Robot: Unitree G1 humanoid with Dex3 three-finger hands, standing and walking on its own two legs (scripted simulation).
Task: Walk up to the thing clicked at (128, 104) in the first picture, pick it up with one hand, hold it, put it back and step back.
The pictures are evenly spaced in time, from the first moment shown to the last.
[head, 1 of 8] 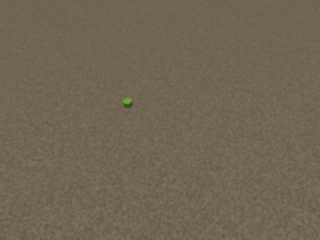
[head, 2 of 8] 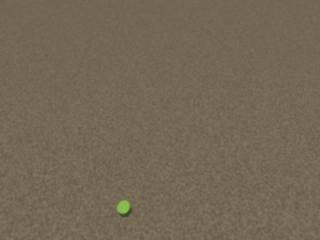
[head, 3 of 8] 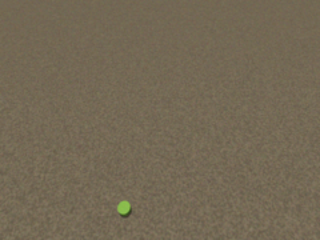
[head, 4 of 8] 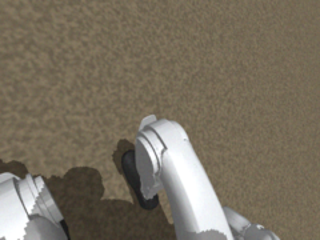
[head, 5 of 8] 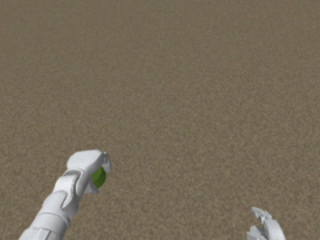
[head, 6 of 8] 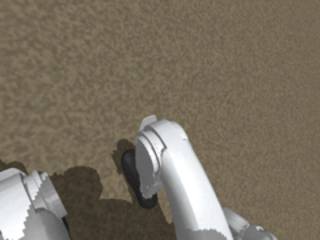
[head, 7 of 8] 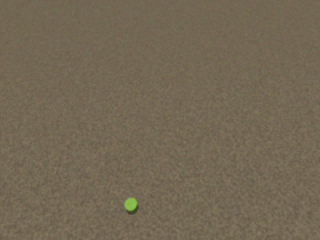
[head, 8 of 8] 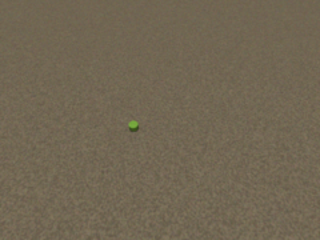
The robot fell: no
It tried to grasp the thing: yes
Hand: left
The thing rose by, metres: 0.69
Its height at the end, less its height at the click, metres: +0.00
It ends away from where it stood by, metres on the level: 0.01
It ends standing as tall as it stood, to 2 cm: yes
